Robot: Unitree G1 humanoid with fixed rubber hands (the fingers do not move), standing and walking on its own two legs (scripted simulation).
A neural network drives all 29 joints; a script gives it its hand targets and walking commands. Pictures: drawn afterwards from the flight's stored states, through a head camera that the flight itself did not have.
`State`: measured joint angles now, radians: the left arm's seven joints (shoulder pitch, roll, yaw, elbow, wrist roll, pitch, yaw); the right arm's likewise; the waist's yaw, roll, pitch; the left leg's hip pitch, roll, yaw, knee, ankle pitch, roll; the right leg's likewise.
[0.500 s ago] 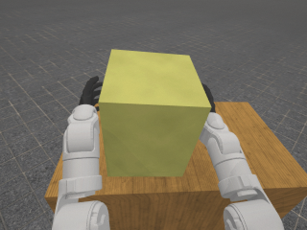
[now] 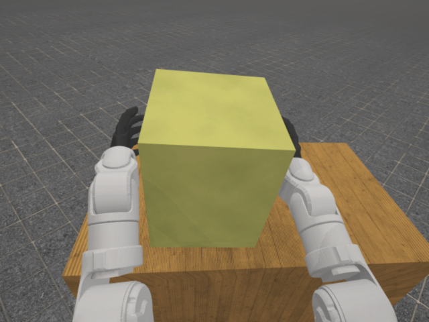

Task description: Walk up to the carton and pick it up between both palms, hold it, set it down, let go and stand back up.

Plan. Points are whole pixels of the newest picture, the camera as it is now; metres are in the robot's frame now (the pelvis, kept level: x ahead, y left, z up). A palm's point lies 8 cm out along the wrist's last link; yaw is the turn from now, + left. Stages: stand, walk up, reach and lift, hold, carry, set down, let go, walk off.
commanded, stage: hold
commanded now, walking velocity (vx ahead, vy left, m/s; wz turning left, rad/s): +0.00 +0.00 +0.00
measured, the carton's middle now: (207, 162) +0.37 +0.00 +0.17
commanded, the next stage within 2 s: set down in 1.32 s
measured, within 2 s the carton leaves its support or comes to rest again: neither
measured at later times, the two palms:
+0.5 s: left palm (123, 151) +0.36 +0.15 +0.21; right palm (288, 159) +0.36 -0.14 +0.19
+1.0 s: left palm (119, 154) +0.35 +0.15 +0.21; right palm (286, 158) +0.35 -0.14 +0.20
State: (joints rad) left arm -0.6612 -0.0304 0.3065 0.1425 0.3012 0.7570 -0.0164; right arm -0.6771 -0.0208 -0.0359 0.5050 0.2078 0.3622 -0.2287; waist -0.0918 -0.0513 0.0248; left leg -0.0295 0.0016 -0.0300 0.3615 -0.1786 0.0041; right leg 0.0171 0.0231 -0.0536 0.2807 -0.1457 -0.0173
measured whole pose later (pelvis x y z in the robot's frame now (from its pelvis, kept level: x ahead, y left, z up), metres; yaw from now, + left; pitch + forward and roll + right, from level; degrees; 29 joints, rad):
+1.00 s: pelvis +0.00 +0.00 +0.00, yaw +0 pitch -10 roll -1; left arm -0.64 -0.04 0.31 0.10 0.30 0.77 -0.02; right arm -0.67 -0.02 -0.03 0.47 0.21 0.37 -0.23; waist -0.08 -0.05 0.04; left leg -0.02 0.00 -0.04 0.36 -0.17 0.00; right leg 0.03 0.03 -0.06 0.28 -0.14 -0.02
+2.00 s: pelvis +0.03 +0.00 +0.00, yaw +2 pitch -7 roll -1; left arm -0.57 -0.07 0.25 0.25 0.31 0.44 0.00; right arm -0.54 0.03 -0.11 0.61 0.05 -0.05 -0.17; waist -0.07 -0.08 0.09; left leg -0.03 0.00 -0.04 0.37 -0.21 0.00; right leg 0.05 0.02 -0.09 0.25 -0.17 -0.01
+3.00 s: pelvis +0.03 +0.00 +0.00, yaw +0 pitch +0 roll +0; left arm -0.76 -0.06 0.43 0.80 0.33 0.13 -0.01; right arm -0.67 0.11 -0.50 0.87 -0.27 -0.19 -0.08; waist -0.01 -0.05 0.01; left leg -0.12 0.01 0.01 0.29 -0.17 0.00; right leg -0.09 0.01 -0.07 0.25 -0.16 -0.02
